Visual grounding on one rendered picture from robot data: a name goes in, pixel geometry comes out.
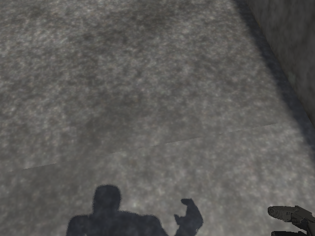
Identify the robot right hand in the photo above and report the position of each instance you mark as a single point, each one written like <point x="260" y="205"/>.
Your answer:
<point x="297" y="215"/>

